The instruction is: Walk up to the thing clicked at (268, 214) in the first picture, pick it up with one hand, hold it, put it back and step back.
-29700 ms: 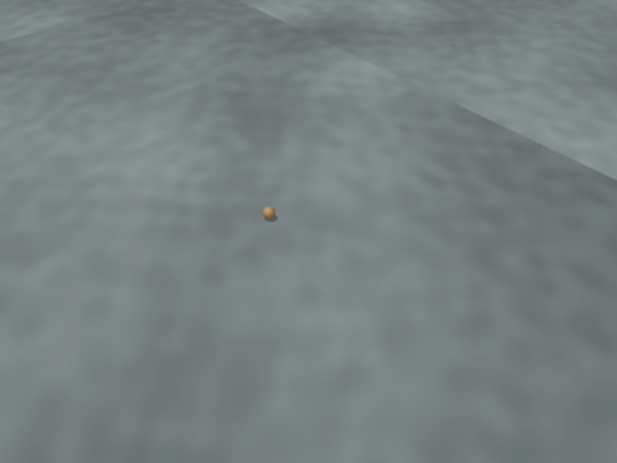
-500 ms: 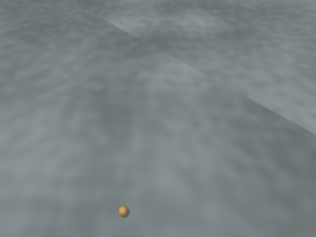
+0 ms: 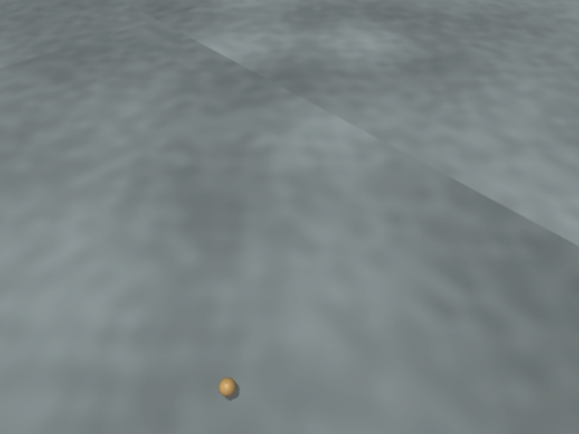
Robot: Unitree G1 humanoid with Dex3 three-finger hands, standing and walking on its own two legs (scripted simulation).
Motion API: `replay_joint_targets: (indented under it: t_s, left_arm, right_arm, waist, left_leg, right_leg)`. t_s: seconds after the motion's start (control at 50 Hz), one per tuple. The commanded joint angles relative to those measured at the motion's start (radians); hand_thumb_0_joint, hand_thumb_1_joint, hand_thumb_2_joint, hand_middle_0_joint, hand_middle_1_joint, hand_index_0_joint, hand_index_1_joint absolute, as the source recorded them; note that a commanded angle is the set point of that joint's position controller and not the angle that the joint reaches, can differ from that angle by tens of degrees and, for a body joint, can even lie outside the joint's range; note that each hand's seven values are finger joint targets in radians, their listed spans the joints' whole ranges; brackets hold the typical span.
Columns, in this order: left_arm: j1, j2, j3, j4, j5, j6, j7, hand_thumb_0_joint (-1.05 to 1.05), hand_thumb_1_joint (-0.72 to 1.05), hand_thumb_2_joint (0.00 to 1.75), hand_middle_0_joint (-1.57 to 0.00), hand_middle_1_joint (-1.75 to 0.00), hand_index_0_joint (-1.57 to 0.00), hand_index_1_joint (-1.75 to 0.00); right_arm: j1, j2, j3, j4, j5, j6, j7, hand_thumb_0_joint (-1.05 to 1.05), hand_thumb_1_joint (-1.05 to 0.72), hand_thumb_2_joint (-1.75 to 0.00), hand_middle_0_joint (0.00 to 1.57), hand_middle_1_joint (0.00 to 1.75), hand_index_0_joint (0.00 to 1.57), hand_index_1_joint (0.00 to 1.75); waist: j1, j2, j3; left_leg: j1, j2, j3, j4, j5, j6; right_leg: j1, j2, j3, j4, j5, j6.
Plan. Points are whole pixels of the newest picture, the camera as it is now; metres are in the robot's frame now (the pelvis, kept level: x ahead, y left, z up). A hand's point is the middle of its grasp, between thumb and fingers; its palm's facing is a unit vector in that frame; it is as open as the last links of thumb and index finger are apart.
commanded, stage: stand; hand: left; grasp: from above
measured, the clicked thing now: (227, 386) +0.39 +0.23 -0.76
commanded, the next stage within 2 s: rise first in 0.78 s
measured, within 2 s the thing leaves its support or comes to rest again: neither
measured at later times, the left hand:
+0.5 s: hand out of the picture +0.07 +0.26 -0.16, palm faces -0.03 -0.94 -0.35, open 7.4 cm
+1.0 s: hand out of the picture +0.11 +0.25 -0.16, palm faces +0.05 -0.94 -0.33, open 7.7 cm
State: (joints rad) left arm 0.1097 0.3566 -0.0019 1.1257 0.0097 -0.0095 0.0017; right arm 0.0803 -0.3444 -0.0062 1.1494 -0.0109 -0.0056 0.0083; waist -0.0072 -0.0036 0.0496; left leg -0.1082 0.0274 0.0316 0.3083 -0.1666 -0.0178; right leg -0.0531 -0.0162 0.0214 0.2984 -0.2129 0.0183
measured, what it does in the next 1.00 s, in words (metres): stands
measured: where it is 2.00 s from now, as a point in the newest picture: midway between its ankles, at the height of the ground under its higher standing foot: outside the picture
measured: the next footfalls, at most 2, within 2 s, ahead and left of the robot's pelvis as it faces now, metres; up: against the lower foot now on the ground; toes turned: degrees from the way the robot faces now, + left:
none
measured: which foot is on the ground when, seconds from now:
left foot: down 0.00-1.00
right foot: down 0.00-1.00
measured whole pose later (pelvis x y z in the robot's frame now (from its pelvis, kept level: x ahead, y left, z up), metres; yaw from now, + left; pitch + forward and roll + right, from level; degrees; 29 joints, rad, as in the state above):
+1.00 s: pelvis +0.00 +0.00 -0.01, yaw +2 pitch +2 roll +0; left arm 0.03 0.33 0.06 1.08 0.01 -0.03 0.00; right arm 0.17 -0.32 -0.01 0.94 0.04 -0.04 -0.03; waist -0.01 0.00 0.04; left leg -0.26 0.02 0.00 0.44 -0.21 -0.01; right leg -0.19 -0.02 -0.01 0.43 -0.27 0.02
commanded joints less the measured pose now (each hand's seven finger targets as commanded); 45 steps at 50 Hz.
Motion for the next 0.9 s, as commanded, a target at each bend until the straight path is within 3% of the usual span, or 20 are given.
replay_joint_targets:
  t_s: [0.0,0.1,0.18,0.36,0.52,0.66,0.84,0.86,0.88]
  left_arm:
    - [-0.031,0.211,0.041,-0.056,-0.002,-0.023,0.012,0.00,0.90,0.90,-0.20,-0.30,-0.20,-0.30]
    - [-0.024,0.209,0.041,-0.054,-0.002,-0.023,0.012,0.00,0.90,0.90,-0.20,-0.30,-0.20,-0.30]
    - [-0.026,0.210,0.041,-0.056,-0.004,-0.023,0.011,0.00,0.90,0.90,-0.20,-0.30,-0.20,-0.30]
    - [-0.018,0.212,0.042,-0.055,0.000,-0.022,0.011,0.00,0.90,0.90,-0.20,-0.30,-0.20,-0.30]
    - [-0.012,0.208,0.041,-0.057,-0.002,-0.021,0.010,0.00,0.90,0.90,-0.20,-0.30,-0.20,-0.30]
    - [-0.016,0.210,0.040,-0.059,-0.002,-0.020,0.011,0.00,0.90,0.90,-0.20,-0.30,-0.20,-0.30]
    - [-0.008,0.207,0.042,-0.059,-0.001,-0.021,0.012,0.00,0.90,0.90,-0.20,-0.30,-0.20,-0.30]
    - [-0.005,0.204,0.040,-0.055,-0.002,-0.021,0.013,0.00,0.82,0.95,-0.17,-0.38,-0.16,-0.38]
    - [-0.356,0.048,0.052,-0.406,-0.048,-0.112,0.025,0.00,0.74,0.98,-0.25,-0.44,-0.20,-0.46]
  right_arm:
    - [-0.048,-0.215,-0.039,-0.063,0.004,-0.023,-0.013,0.00,-0.90,-0.90,0.20,0.30,0.20,0.30]
    - [-0.047,-0.219,-0.040,-0.062,0.004,-0.021,-0.012,0.00,-0.90,-0.90,0.20,0.30,0.20,0.30]
    - [-0.053,-0.217,-0.040,-0.065,0.006,-0.024,-0.012,0.00,-0.90,-0.90,0.20,0.30,0.20,0.30]
    - [-0.033,-0.214,-0.037,-0.067,0.005,-0.021,-0.012,0.00,-0.90,-0.90,0.20,0.30,0.20,0.30]
    - [-0.027,-0.222,-0.039,-0.067,0.005,-0.022,-0.014,0.00,-0.90,-0.90,0.20,0.30,0.20,0.30]
    - [-0.025,-0.219,-0.038,-0.069,0.003,-0.021,-0.014,0.00,-0.90,-0.90,0.20,0.30,0.20,0.30]
    - [-0.026,-0.222,-0.038,-0.076,0.005,-0.023,-0.017,0.00,-0.90,-0.90,0.20,0.30,0.20,0.30]
    - [-0.026,-0.220,-0.036,-0.074,0.006,-0.023,-0.016,0.00,-0.95,-0.93,0.20,0.31,0.20,0.31]
    - [0.030,-0.055,0.003,-0.348,0.071,-0.069,-0.033,0.00,-0.97,-0.92,0.20,0.30,0.20,0.30]
  waist:
    - [0.000,0.000,-0.071]
    - [0.001,0.016,-0.069]
    - [0.004,0.007,-0.064]
    - [0.001,0.001,-0.066]
    - [0.004,0.015,-0.083]
    - [0.003,0.005,-0.070]
    - [0.007,0.007,-0.099]
    - [0.006,0.006,-0.081]
    - [-0.111,0.020,-0.018]
  left_leg:
    - [0.061,0.114,-0.091,-0.030,0.186,0.031]
    - [0.048,0.109,-0.089,-0.032,0.153,0.036]
    - [0.056,0.113,-0.095,-0.032,0.197,0.034]
    - [0.044,0.109,-0.097,-0.035,0.137,0.036]
    - [0.056,0.111,-0.095,-0.020,0.204,0.036]
    - [0.041,0.107,-0.096,-0.026,0.166,0.034]
    - [0.079,0.114,-0.091,-0.005,0.257,0.038]
    - [0.063,0.111,-0.095,-0.011,0.247,0.036]
    - [-0.088,-0.024,0.019,0.057,0.064,0.030]
  right_leg:
    - [-0.058,-0.109,0.065,-0.047,0.192,-0.029]
    - [-0.052,-0.112,0.071,-0.052,0.173,-0.030]
    - [-0.059,-0.110,0.068,-0.041,0.194,-0.033]
    - [-0.061,-0.110,0.066,-0.049,0.149,-0.031]
    - [-0.042,-0.115,0.067,-0.038,0.209,-0.035]
    - [-0.046,-0.114,0.066,-0.046,0.176,-0.034]
    - [-0.032,-0.118,0.062,-0.027,0.254,-0.034]
    - [-0.031,-0.117,0.061,-0.034,0.252,-0.031]
    - [-0.258,0.018,-0.026,0.043,0.158,-0.020]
